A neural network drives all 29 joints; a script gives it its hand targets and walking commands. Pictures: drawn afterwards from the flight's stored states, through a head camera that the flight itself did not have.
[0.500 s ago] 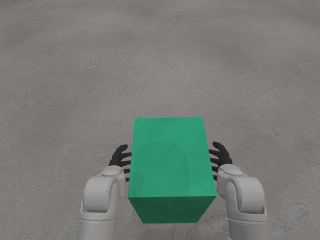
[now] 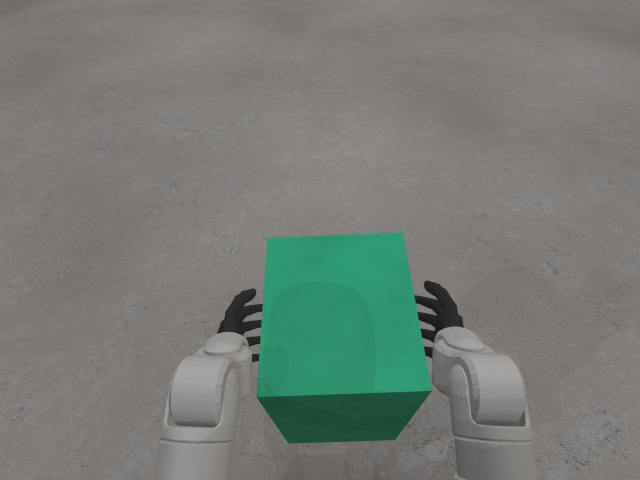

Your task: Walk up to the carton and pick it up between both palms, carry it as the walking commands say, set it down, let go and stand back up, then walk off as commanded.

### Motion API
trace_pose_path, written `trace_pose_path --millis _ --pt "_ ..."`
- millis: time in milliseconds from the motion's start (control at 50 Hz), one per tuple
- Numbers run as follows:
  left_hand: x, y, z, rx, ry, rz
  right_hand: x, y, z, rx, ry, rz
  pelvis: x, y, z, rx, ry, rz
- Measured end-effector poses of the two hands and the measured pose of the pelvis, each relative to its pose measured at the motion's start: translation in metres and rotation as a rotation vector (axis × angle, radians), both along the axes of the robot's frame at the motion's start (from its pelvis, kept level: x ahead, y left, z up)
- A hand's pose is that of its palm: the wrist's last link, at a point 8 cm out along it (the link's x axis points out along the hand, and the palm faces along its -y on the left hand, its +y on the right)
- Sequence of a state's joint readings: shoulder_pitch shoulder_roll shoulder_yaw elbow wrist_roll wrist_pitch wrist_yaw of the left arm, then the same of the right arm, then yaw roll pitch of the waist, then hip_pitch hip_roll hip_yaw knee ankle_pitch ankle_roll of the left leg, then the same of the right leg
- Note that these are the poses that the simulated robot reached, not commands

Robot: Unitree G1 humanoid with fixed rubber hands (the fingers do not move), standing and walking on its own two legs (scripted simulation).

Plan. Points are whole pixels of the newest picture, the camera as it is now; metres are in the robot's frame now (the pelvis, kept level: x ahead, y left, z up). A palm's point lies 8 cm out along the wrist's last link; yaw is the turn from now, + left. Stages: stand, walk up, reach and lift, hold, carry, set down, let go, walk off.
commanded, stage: carry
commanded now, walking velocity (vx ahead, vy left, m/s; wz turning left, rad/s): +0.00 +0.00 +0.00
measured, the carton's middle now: (338, 350) +0.30 +0.00 +0.00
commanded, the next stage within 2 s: none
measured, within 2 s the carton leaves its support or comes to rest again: neither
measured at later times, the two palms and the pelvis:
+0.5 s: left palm (235, 341) +0.28 +0.13 +0.05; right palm (441, 336) +0.28 -0.13 +0.06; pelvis +0.01 +0.01 +0.00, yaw +0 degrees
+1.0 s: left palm (244, 336) +0.29 +0.12 +0.04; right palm (443, 330) +0.30 -0.14 +0.05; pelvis +0.02 +0.00 +0.00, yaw +0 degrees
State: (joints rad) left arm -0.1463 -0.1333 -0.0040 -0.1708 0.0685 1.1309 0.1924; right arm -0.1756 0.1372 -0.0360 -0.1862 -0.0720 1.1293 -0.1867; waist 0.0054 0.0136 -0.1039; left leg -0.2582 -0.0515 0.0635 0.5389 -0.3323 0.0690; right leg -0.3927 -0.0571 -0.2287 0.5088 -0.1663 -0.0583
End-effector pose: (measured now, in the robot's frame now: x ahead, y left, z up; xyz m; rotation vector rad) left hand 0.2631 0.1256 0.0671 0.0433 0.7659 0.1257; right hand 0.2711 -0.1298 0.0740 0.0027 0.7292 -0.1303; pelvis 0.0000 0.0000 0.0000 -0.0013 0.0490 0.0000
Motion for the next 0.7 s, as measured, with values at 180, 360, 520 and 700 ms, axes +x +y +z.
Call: trace_pose_path --millis 180,360,520,700 --pt "0.004 0.004 -0.008 -0.005 0.029 0.005 0.006 0.004 -0.007 -0.018 0.028 0.015 0.004 0.001 0.001 -0.006 -0.001 0.001" --pt "0.013 0.001 -0.013 -0.001 0.012 -0.017 0.012 0.002 -0.009 -0.016 0.011 -0.004 0.008 0.004 0.001 -0.007 -0.002 -0.003" --pt "0.018 0.002 -0.016 0.003 0.022 -0.030 0.015 0.002 -0.012 -0.031 0.019 -0.001 0.012 0.005 0.002 -0.011 -0.012 -0.006" --pt "0.022 0.004 -0.024 0.006 0.032 -0.024 0.023 0.005 -0.019 -0.038 0.026 0.015 0.017 0.005 0.003 -0.006 -0.005 -0.006"
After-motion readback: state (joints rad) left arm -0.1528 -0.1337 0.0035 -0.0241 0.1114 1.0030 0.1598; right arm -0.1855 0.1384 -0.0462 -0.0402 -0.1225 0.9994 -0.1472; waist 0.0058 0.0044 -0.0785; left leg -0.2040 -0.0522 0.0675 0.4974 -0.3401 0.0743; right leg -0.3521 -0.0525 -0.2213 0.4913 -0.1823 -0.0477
